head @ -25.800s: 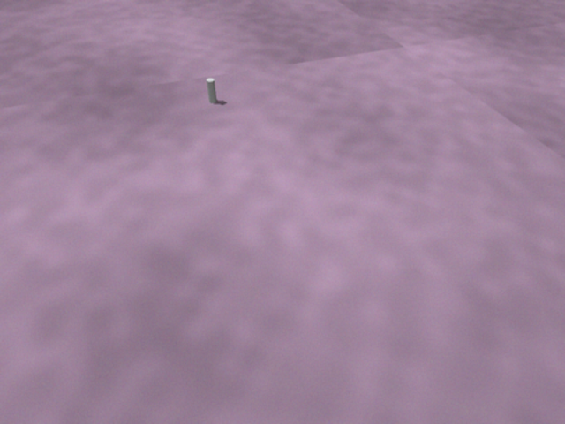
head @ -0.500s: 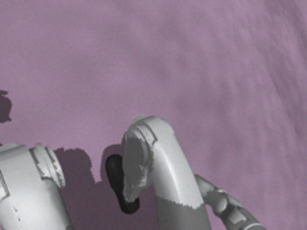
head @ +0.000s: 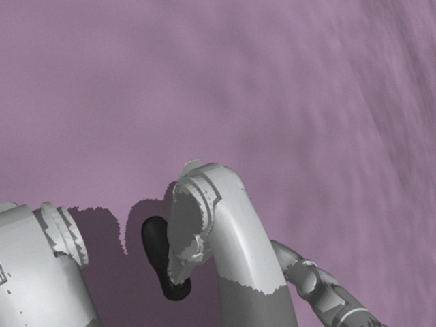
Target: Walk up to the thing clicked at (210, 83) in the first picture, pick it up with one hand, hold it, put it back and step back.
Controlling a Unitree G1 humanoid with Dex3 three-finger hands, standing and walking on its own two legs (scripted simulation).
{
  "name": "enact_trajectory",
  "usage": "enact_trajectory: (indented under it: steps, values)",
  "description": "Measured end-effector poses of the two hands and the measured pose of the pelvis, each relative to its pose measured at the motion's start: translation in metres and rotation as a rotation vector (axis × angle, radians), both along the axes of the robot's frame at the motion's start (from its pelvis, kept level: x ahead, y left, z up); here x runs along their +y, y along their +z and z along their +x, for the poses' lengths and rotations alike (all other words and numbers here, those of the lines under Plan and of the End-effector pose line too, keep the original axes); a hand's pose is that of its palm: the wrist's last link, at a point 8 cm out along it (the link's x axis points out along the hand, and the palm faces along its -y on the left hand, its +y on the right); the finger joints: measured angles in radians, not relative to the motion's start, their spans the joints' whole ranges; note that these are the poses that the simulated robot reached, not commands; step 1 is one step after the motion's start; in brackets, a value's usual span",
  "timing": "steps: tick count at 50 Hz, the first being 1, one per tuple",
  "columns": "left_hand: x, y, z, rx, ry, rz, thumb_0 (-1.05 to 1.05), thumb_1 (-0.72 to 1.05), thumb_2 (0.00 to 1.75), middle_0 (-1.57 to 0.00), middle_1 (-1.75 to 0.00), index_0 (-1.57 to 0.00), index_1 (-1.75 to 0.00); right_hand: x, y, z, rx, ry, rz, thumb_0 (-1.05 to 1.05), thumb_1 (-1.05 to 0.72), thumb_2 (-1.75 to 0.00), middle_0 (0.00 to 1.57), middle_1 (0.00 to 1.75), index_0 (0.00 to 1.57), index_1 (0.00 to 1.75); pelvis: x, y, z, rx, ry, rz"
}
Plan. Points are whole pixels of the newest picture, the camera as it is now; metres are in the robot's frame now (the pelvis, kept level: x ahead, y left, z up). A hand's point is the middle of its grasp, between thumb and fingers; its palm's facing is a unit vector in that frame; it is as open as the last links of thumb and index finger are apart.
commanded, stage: open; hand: left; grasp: from the side
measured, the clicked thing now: out of the picture +0.44 +0.29 -0.21
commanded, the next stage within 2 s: withdraw in 0.38 s
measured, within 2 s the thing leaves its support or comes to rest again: neither
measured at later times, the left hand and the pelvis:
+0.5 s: hand out of the picture +0.45 +0.28 -0.18, palm faces +0.31 -0.95 +0.01, open 12.3 cm; pelvis +0.00 +0.00 +0.00, yaw +0 degrees
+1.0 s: hand out of the picture +0.42 +0.35 -0.10, palm faces +0.28 -0.95 -0.11, open 16.9 cm; pelvis +0.00 +0.00 +0.02, yaw +2 degrees
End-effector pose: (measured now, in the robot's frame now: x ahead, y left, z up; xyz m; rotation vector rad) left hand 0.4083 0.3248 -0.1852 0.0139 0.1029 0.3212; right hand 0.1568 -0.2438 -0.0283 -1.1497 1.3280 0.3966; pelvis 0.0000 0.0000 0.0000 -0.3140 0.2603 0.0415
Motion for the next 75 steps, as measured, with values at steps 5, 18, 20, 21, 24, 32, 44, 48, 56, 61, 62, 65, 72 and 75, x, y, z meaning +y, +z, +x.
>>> enact_trajectory:
  steps: [5, 18, 20, 21, 24, 32, 44, 48, 56, 61, 62, 65, 72, 75]
  values:
    - [-0.002, 0.0, 0.001, -0.021, -0.003, -0.011, 0.02, 0.06, 0.98, -0.89, -1.0, -0.93, -0.99, 0.001, 0.0, 0.001, 0.003, 0.006, 0.0, -0.01, -0.9, -0.89, 0.21, 0.3, 0.21, 0.3, 0.0, 0.0, 0.0, -0.003, -0.001, -0.002]
    - [0.002, 0.011, 0.006, -0.047, -0.011, -0.008, 0.01, -0.05, 0.5, -0.72, -0.63, -0.73, -0.62, 0.003, 0.003, 0.001, -0.026, 0.005, 0.004, -0.01, -0.91, -0.89, 0.21, 0.3, 0.21, 0.3, 0.001, 0.0, -0.001, -0.008, -0.006, -0.008]
    - [0.002, 0.011, 0.004, -0.041, -0.007, -0.014, 0.01, -0.09, 0.44, -0.67, -0.57, -0.68, -0.56, 0.004, 0.003, 0.0, -0.029, 0.004, 0.007, -0.01, -0.91, -0.89, 0.21, 0.3, 0.21, 0.3, 0.001, 0.001, -0.002, -0.01, -0.006, -0.008]
    - [0.002, 0.011, 0.003, -0.039, -0.005, -0.017, 0.01, -0.1, 0.42, -0.65, -0.54, -0.66, -0.54, 0.004, 0.004, 0.0, -0.029, 0.003, 0.009, -0.01, -0.91, -0.89, 0.21, 0.3, 0.21, 0.3, 0.001, 0.001, -0.002, -0.01, -0.006, -0.008]
    - [0.0, 0.01, 0.001, -0.035, -0.003, -0.028, 0.01, -0.15, 0.36, -0.58, -0.47, -0.58, -0.46, 0.005, 0.005, -0.002, -0.028, 0.004, 0.01, -0.01, -0.91, -0.89, 0.21, 0.3, 0.21, 0.3, 0.001, 0.001, -0.003, -0.013, -0.006, -0.007]
    - [0.003, 0.011, 0.0, -0.068, 0.026, -0.037, 0.0, -0.24, 0.24, -0.36, -0.28, -0.37, -0.27, 0.005, 0.008, -0.006, -0.028, 0.009, -0.002, -0.01, -0.9, -0.89, 0.21, 0.3, 0.21, 0.3, 0.001, 0.0, -0.005, -0.024, -0.008, -0.009]
    - [0.061, 0.077, -0.009, -0.146, 0.008, 0.076, 0.0, -0.41, 0.09, -0.16, -0.09, -0.16, -0.09, 0.003, 0.005, -0.001, -0.064, -0.092, 0.039, 0.0, -0.91, -0.9, 0.21, 0.3, 0.21, 0.3, 0.0, 0.01, 0.0, 0.042, 0.011, 0.012]
    - [0.069, 0.093, -0.02, -0.069, -0.03, 0.067, 0.0, -0.44, 0.07, -0.13, -0.07, -0.14, -0.07, 0.005, 0.004, 0.011, -0.117, -0.128, 0.09, 0.0, -0.9, -0.9, 0.21, 0.3, 0.21, 0.3, 0.0, 0.016, 0.001, 0.077, 0.023, 0.024]
    - [0.092, 0.12, -0.041, 0.154, 0.011, 0.139, -0.01, -0.52, 0.07, -0.1, -0.06, -0.09, -0.07, 0.009, 0.006, 0.025, -0.221, -0.287, 0.178, 0.0, -0.93, -0.91, 0.21, 0.3, 0.21, 0.31, -0.004, 0.031, 0.001, 0.146, 0.04, 0.059]
    - [0.122, 0.166, -0.059, 0.229, 0.11, 0.231, -0.01, -0.52, 0.09, -0.09, -0.07, -0.09, -0.07, 0.008, 0.004, 0.023, -0.217, -0.373, 0.227, 0.0, -0.93, -0.91, 0.21, 0.3, 0.21, 0.3, -0.007, 0.046, 0.002, 0.198, 0.059, 0.084]
    - [0.128, 0.176, -0.063, 0.242, 0.134, 0.249, -0.01, -0.52, 0.09, -0.09, -0.07, -0.08, -0.07, 0.008, 0.003, 0.021, -0.213, -0.391, 0.236, 0.0, -0.92, -0.91, 0.21, 0.3, 0.21, 0.3, -0.007, 0.049, 0.003, 0.209, 0.062, 0.089]
    - [0.141, 0.204, -0.078, 0.297, 0.19, 0.294, -0.01, -0.51, 0.09, -0.08, -0.07, -0.08, -0.07, 0.006, 0.001, 0.018, -0.2, -0.451, 0.261, 0.0, -0.91, -0.9, 0.21, 0.3, 0.21, 0.3, -0.007, 0.058, 0.004, 0.245, 0.07, 0.104]
    - [0.111, 0.244, -0.117, 0.453, 0.167, 0.324, -0.01, -0.5, 0.09, -0.06, -0.06, -0.06, -0.07, 0.008, 0.015, 0.022, -0.191, -0.567, 0.337, 0.0, -0.9, -0.9, 0.21, 0.3, 0.21, 0.3, -0.009, 0.098, 0.008, 0.31, 0.088, 0.144]
    - [0.083, 0.262, -0.134, 0.506, 0.135, 0.31, -0.01, -0.5, 0.09, -0.07, -0.06, -0.07, -0.07, 0.012, 0.039, 0.034, -0.228, -0.597, 0.376, 0.0, -0.9, -0.9, 0.21, 0.3, 0.21, 0.3, -0.012, 0.126, 0.011, 0.32, 0.094, 0.158]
